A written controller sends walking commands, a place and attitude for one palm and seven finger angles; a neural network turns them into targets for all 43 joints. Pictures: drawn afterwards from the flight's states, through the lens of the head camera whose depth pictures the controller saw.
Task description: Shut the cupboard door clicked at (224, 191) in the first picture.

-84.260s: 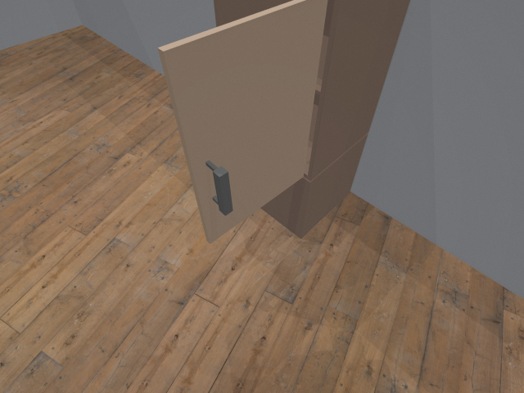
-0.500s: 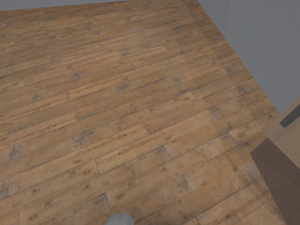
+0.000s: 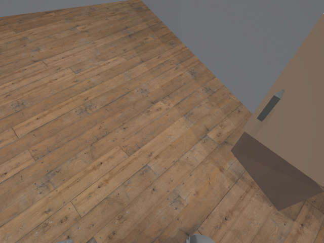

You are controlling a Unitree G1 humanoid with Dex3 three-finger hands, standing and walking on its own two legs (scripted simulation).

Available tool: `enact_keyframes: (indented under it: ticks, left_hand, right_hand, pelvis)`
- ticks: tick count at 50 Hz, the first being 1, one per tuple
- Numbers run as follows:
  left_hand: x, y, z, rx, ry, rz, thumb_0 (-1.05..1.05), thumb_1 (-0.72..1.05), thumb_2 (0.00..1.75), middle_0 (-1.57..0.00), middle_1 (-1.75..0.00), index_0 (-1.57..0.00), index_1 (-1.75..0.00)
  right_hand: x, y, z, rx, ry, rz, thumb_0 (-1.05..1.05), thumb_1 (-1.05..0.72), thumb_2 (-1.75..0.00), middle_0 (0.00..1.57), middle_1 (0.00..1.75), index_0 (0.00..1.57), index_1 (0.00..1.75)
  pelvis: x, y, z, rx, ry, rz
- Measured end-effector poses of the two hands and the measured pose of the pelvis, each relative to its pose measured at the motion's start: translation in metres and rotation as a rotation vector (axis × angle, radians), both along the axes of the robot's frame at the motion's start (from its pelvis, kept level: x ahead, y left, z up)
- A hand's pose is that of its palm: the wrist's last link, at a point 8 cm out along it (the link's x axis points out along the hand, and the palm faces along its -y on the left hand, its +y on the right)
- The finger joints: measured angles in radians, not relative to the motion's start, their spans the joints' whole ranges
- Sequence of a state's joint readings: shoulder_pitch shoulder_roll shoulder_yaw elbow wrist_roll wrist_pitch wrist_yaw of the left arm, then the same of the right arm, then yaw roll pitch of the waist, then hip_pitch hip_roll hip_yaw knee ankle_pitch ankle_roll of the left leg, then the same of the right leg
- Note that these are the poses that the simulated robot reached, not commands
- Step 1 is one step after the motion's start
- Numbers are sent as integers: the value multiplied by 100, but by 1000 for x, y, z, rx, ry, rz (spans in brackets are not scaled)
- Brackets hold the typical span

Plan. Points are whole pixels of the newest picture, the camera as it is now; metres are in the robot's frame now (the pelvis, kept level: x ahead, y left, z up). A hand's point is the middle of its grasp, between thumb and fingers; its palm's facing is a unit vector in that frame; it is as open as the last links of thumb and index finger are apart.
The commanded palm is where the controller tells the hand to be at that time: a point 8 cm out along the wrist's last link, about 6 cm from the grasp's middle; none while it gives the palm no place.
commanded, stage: turn to face it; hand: left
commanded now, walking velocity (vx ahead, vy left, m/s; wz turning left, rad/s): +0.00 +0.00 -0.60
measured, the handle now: (271, 105) +0.66 -0.41 -0.10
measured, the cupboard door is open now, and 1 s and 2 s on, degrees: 18 18 18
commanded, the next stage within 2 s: take the last steps up to it in 1.06 s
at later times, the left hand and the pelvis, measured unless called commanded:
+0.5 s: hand (115, 236) +0.15 +0.14 -0.17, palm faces -0.25 -0.94 -0.22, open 7.4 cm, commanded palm none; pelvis +0.02 -0.03 -0.01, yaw -16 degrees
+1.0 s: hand (121, 203) +0.24 +0.14 -0.17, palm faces -0.52 -0.82 -0.23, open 7.4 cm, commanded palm none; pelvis +0.04 +0.01 +0.00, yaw -34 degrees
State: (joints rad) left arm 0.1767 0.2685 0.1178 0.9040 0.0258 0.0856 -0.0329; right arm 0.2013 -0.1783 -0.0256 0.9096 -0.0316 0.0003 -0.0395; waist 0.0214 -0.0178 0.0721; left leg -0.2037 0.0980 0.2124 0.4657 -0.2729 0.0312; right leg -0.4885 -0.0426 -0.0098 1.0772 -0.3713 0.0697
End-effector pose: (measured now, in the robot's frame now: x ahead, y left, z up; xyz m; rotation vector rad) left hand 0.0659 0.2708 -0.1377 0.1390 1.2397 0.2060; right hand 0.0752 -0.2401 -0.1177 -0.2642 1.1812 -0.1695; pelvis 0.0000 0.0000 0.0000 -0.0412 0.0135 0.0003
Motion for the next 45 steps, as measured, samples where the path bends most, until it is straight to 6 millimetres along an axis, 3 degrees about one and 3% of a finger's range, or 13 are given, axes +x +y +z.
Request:
enact_keyframes:
  ticks: [4,9,12,16,22,26,32,39,45]
  left_hand:
    - [32,-14,3,14,-8,-95,1,91,90,-20,-29,-20,-29]
    - [76,-49,5,40,-64,-216,1,91,90,-20,-29,-20,-29]
    - [90,-69,7,56,-97,-266,1,91,90,-20,-29,-20,-29]
    - [91,-84,14,56,-77,-294,1,91,90,-20,-30,-20,-29]
    - [90,-92,10,23,-32,-333,1,90,90,-21,-30,-21,-29]
    - [93,-84,1,1,-9,-349,1,90,90,-21,-30,-21,-29]
    - [111,-55,-23,-20,31,-369,1,90,90,-21,-30,-21,-29]
    - [149,-41,-11,-12,35,-466,1,91,90,-20,-30,-20,-29]
    - [177,-55,-1,6,16,-555,1,91,90,-20,-29,-20,-29]
  right_hand:
    - [-34,-15,-11,13,53,-93,1,-90,-89,21,30,21,30]
    - [-78,-41,-37,47,127,-205,1,-90,-89,21,30,21,30]
    - [-93,-55,-49,55,171,-257,1,-90,-89,21,30,20,30]
    - [-90,-62,-41,56,155,-294,1,-90,-89,20,30,20,30]
    - [-64,-61,-25,50,59,-317,1,-90,-89,20,30,20,30]
    - [-44,-54,-18,30,5,-328,1,-90,-89,20,30,20,30]
    - [-21,-33,-9,-23,-81,-350,1,-90,-89,20,30,20,30]
    - [-48,-5,7,-35,-47,-415,1,-90,-89,21,30,21,30]
    - [-91,10,2,-7,16,-531,1,-90,-89,21,30,21,30]
  pelvis:
    - [2,-6,-4,8,1,-57]
    - [7,-24,-17,35,2,-124]
    - [7,-32,-22,33,2,-158]
    - [10,-36,-12,45,2,-200]
    - [16,-34,-6,50,8,-256]
    - [24,-24,-7,41,9,-296]
    - [40,1,-18,26,13,-370]
    - [47,14,-3,-6,4,-469]
    - [48,15,0,-3,4,-542]
